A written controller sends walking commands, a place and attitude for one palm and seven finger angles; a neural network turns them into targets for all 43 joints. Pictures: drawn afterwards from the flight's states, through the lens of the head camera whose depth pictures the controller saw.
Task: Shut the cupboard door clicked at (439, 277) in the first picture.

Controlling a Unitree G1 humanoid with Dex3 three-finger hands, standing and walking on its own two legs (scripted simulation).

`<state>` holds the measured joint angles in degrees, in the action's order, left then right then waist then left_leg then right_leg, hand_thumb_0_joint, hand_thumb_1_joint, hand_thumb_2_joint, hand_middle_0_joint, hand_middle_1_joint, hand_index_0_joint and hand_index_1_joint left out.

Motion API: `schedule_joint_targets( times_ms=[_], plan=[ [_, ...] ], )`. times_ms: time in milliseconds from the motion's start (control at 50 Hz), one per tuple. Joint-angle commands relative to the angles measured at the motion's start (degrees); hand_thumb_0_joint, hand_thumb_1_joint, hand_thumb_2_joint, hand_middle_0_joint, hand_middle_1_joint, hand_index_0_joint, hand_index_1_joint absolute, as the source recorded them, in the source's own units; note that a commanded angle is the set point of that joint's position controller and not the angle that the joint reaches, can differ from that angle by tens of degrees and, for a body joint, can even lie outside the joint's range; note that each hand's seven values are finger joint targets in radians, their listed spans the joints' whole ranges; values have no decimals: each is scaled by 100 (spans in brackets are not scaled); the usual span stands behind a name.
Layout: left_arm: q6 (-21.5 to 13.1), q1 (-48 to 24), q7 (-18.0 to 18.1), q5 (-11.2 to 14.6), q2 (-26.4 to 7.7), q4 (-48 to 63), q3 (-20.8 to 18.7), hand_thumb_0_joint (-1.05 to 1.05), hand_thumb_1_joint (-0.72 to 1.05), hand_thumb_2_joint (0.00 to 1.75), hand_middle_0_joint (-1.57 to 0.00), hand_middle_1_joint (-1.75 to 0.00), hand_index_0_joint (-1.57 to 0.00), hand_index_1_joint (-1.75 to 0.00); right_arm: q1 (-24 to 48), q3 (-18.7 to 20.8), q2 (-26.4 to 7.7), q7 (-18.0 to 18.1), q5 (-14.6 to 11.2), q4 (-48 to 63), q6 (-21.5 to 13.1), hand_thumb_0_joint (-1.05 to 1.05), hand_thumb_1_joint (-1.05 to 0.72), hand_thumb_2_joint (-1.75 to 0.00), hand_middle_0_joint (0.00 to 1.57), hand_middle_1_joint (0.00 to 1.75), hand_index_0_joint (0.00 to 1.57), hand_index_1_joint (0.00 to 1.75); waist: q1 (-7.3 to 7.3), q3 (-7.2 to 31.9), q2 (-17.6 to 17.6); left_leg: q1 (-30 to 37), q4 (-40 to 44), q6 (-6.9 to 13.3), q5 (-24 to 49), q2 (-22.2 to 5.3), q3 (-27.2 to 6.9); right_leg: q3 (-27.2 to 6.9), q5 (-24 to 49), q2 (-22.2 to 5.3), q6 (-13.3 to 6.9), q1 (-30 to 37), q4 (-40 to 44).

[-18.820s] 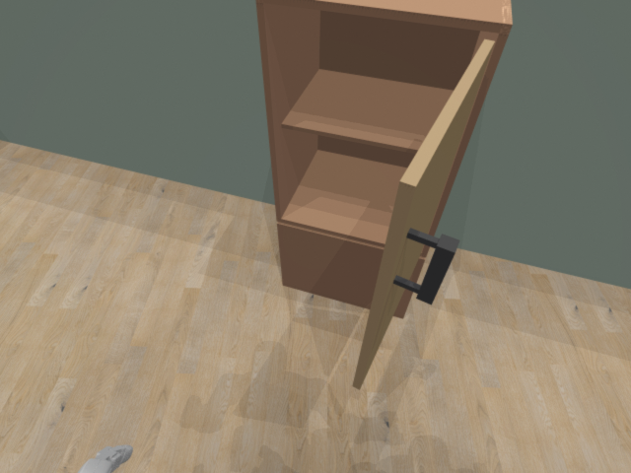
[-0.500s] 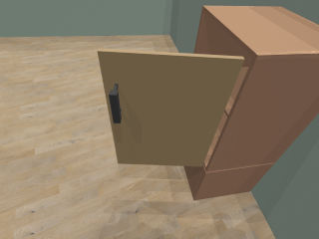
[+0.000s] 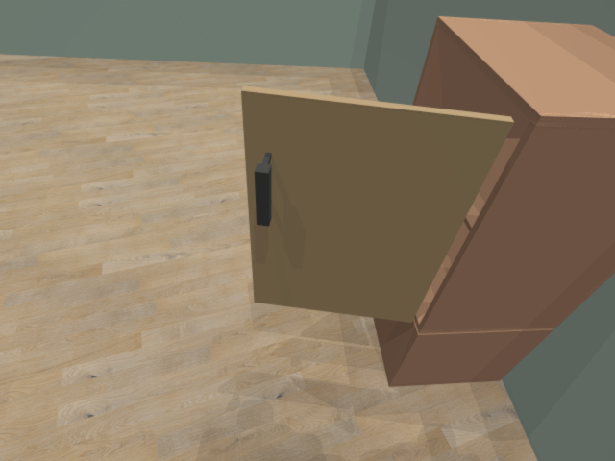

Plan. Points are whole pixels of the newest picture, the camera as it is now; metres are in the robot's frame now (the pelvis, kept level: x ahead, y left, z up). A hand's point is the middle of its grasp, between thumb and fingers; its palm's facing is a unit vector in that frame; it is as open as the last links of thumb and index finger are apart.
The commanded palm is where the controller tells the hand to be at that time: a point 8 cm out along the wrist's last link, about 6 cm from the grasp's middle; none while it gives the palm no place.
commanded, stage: shuffle to correct the standing spot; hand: left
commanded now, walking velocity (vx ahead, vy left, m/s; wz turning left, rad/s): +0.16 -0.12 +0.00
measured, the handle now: (265, 188) +0.55 +0.13 +0.04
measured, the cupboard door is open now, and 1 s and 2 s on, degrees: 80 80 80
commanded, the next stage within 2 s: come to a stop and stand still in 0.84 s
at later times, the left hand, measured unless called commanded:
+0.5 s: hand out of the picture +0.07 +0.18 -0.17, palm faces -0.09 -0.98 -0.16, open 7.3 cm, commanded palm none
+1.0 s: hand out of the picture +0.09 +0.11 -0.20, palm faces -0.04 -0.99 -0.12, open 7.3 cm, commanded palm none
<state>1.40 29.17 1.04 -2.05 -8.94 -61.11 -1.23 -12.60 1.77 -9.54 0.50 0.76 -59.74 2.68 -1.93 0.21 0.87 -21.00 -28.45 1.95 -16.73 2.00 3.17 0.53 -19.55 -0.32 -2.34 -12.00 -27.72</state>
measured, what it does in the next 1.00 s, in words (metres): walks ahead: left foot, then right foot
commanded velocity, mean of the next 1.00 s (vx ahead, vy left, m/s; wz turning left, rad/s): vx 0.15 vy -0.07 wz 0.00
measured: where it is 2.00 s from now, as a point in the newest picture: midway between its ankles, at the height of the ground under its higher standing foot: outside the picture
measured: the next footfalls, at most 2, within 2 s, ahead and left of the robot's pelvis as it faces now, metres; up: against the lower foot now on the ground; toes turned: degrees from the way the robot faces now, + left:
left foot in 0.16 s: +0.07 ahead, +0.09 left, +0.00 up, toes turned +3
right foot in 0.66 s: +0.06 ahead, -0.17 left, +0.00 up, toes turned -9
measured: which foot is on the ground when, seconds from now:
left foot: down 0.00-0.00, up 0.02-0.14, down 0.16-0.66, up 0.68-0.94, down 0.96-1.00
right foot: down 0.00-0.16, up 0.18-0.64, down 0.66-0.96, up 0.98-1.00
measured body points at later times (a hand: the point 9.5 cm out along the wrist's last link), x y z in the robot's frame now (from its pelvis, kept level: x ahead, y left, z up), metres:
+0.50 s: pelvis +0.00 +0.00 +0.01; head +0.01 +0.03 +0.46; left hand +0.08 +0.23 -0.15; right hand -0.09 -0.20 -0.13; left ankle +0.03 +0.08 -0.74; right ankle +0.04 -0.17 -0.68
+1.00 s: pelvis +0.10 -0.05 -0.01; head +0.12 -0.02 +0.43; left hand +0.09 +0.17 -0.19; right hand +0.14 -0.29 -0.14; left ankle +0.15 +0.03 -0.74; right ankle +0.02 -0.16 -0.72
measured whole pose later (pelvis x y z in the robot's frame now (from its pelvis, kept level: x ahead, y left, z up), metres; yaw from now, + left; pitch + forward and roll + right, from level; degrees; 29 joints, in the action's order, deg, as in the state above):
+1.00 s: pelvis +0.10 -0.05 -0.01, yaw -5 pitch -1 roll -1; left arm -0.5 20.4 0.8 -1.3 -9.7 -60.5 -1.6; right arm -12.6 1.5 -8.5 0.0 1.4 -56.7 -3.0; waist -0.2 -2.2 3.5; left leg -20.3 -34.5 3.7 -12.8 -1.6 7.3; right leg 4.0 -26.9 -0.5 -1.8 -12.8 -42.4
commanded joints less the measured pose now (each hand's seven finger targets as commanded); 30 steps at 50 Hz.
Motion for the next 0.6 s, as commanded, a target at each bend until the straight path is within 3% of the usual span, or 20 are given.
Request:
schedule_joint_targets(
  times_ms=[0,20,40,80,100,120,140,160,180,200,240,260,300,340,360,380,460,520,560,580],
  plan=[
    [-146,-409,141,58,-704,359,-234,0,90,90,-20,-30,-20,-30,-121,249,-408,18,31,425,-92,0,-90,-90,20,30,20,30,468,-713,1263,118,-3101,-144,-351,-121,-191,-2199,-2060,-1608,-955,-1895,2358],
    [-207,-896,163,65,-660,511,-231,0,90,90,-20,-30,-20,-30,-413,272,-392,-7,38,336,-102,0,-90,-90,20,30,20,30,708,-549,1041,343,-3309,-83,-318,-321,-347,-1768,-1339,-1404,-871,-2020,2072],
    [-247,-1072,144,29,-620,573,-195,0,90,90,-20,-30,-20,-30,-684,221,-233,-30,4,301,-212,0,-90,-90,20,30,20,30,769,-582,990,566,-2498,-37,-668,-401,-187,-1292,-1107,-1227,-739,-1963,1749],
    [-222,-595,133,-5,-616,397,-128,0,90,90,-20,-30,-20,-30,-755,107,-17,-49,-6,224,-343,0,-90,-90,20,30,20,30,532,-713,526,1153,-428,-78,-605,-239,162,-1015,-1659,-844,-478,-1984,1110],
    [-171,-381,118,17,-540,307,-101,0,90,90,-20,-30,-20,-30,-971,104,-144,4,7,146,-389,0,-90,-90,20,30,20,30,494,-732,15,1510,228,-160,-719,-238,94,-850,-1827,-564,-394,-2194,418],
    [-142,-190,84,45,-309,302,-79,0,90,90,-20,-30,-20,-30,-1313,187,-531,88,42,82,-439,0,-90,-90,20,30,20,30,581,-701,-1111,1802,1133,-22,-1722,-995,-1139,-508,-1413,-142,-202,-2617,-910],
    [-125,-199,36,42,-194,459,-98,0,90,90,-20,-30,-20,-30,-1530,278,-990,161,75,132,-436,0,-90,-90,20,30,20,30,583,-844,-2007,1398,2096,380,-2821,-2287,-2947,92,-1047,165,78,-3042,-2317],
    [-111,-398,-17,-30,-353,655,-143,0,90,90,-20,-30,-20,-30,-1361,313,-1157,216,73,204,-424,0,-90,-90,20,30,20,30,446,-1133,-1200,879,2352,832,-2877,-2716,-3277,-301,-694,-181,47,-3087,-2978],
    [-64,-426,-44,-71,-384,547,-181,0,90,90,-20,-30,-20,-30,-1070,246,-911,193,95,224,-437,0,-90,-90,20,30,20,30,258,-1008,-769,336,2423,739,-2903,-2474,-2953,-426,-160,-262,26,-2785,-3366],
    [-42,-425,-64,-68,-329,459,-194,0,90,90,-20,-30,-20,-30,-836,195,-757,196,87,264,-463,0,-90,-90,20,30,20,30,149,-1043,-717,-60,2392,648,-2650,-2288,-2659,-390,128,-287,74,-2630,-3655],
    [-39,-368,-106,-27,-223,422,-185,0,90,90,-20,-30,-20,-30,-740,139,-562,182,58,305,-545,0,-90,-90,20,30,20,30,25,-1045,-565,-211,2361,631,-1974,-2007,-1948,-357,634,-350,134,-2492,-3852],
    [-51,-377,-137,-19,-191,428,-181,0,90,90,-20,-30,-20,-30,-788,122,-479,192,42,266,-598,0,-90,-90,20,30,20,30,10,-897,-441,-44,2328,638,-1583,-1864,-1722,-315,831,-337,148,-2478,-3852],
    [-46,-538,-167,8,-170,461,-188,0,90,90,-20,-30,-20,-30,-964,126,-476,196,37,175,-638,0,-90,-90,20,30,20,30,81,-633,-546,354,2191,606,-1178,-1716,-1329,-201,992,-336,194,-2557,-3800],
    [-51,-834,-190,22,-212,589,-199,0,90,90,-20,-30,-20,-30,-1186,152,-468,193,54,75,-640,0,-90,-90,20,30,20,30,203,-510,-637,726,2136,671,-1081,-1722,-1209,-81,937,-381,211,-2673,-3449],
    [-62,-1061,-192,29,-245,685,-199,0,90,90,-20,-30,-20,-30,-1344,151,-459,201,68,34,-645,0,-90,-90,20,30,20,30,291,-511,-436,831,2142,722,-1049,-1766,-1294,-53,881,-416,216,-2665,-3120],
    [-70,-1224,-200,28,-207,741,-182,0,90,90,-20,-30,-20,-30,-1448,163,-491,191,92,-10,-632,0,-90,-90,20,30,20,30,344,-490,-483,985,2143,728,-1025,-1775,-1231,54,786,-417,223,-2631,-2810],
    [-102,-1818,-211,54,-213,932,-133,0,90,90,-20,-30,-20,-30,-1629,186,-534,116,141,-103,-557,0,-90,-90,20,30,20,30,558,-574,-814,726,2192,750,-1150,-1751,-1148,297,396,-373,192,-1899,-1473],
    [-125,-1773,-211,73,-210,937,-142,0,90,90,-20,-30,-20,-30,-1525,233,-713,80,158,-80,-485,0,-90,-90,20,30,20,30,487,-368,-881,551,2062,776,-1428,-1843,-1188,402,3,-264,164,-1184,-864],
    [-164,-1582,-191,80,-275,849,-166,0,90,90,-20,-30,-20,-30,-1436,226,-674,69,138,-107,-448,0,-90,-90,20,30,20,30,354,-265,-682,284,1715,642,-1309,-1694,-1080,486,191,-123,146,-347,-49],
    [-198,-1247,-166,88,-307,709,-174,0,90,90,-20,-30,-20,-30,-1411,208,-616,54,129,-118,-434,0,-90,-90,20,30,20,30,210,-46,-412,218,1332,463,-1285,-1474,-878,575,375,7,136,263,432]
  ],
)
